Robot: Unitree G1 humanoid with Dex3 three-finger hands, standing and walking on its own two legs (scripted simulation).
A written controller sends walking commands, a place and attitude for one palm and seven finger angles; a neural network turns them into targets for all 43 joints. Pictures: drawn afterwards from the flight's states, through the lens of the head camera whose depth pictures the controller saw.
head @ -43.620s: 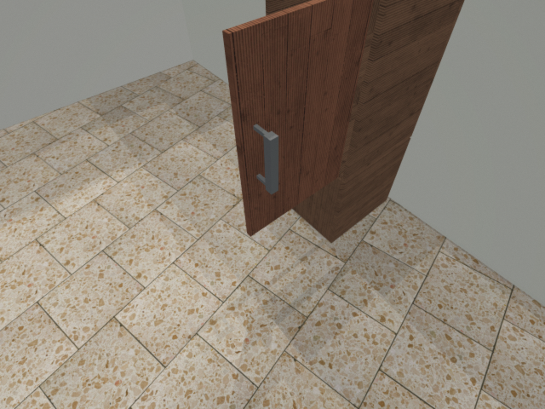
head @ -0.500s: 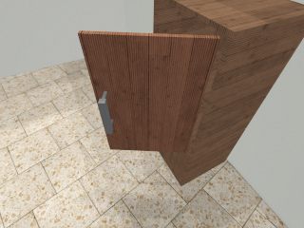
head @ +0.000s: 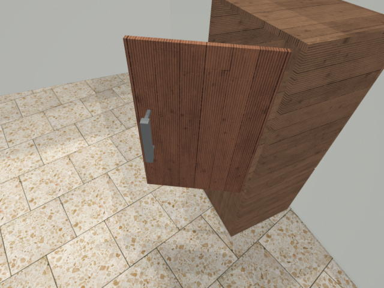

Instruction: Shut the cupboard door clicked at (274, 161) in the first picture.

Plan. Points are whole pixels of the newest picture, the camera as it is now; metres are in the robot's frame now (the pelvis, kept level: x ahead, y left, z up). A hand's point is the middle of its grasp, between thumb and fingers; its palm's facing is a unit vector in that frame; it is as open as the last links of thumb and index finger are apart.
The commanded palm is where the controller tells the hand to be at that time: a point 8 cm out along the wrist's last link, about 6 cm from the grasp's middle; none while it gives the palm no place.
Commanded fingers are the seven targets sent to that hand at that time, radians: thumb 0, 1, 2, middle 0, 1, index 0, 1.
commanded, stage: come to a stop and stand still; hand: left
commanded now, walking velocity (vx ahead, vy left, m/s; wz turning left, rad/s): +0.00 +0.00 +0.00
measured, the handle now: (149, 136) +0.54 +0.17 -0.03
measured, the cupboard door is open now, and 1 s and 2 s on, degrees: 59 59 59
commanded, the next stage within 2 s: look again from close up in 0.04 s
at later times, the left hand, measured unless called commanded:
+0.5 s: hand out of the picture -0.01 +0.19 -0.16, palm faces +0.02 -0.98 -0.19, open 7.4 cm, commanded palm none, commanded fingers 0.00 0.90 0.90 -0.20 -0.30 -0.20 -0.30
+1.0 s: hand out of the picture -0.01 +0.16 -0.17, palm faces +0.03 -0.99 -0.16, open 7.4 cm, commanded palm none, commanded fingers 0.00 0.90 0.90 -0.20 -0.30 -0.20 -0.30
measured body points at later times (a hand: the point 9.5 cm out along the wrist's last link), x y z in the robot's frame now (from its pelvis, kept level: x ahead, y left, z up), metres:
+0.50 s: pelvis -0.03 +0.01 +0.01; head -0.01 +0.01 +0.46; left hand -0.01 +0.24 -0.15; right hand -0.01 -0.22 -0.14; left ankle +0.01 +0.10 -0.73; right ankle -0.01 -0.12 -0.73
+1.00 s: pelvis +0.01 -0.01 +0.01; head +0.02 -0.01 +0.46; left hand -0.01 +0.21 -0.15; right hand -0.01 -0.22 -0.16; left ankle +0.01 +0.10 -0.73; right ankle -0.01 -0.12 -0.73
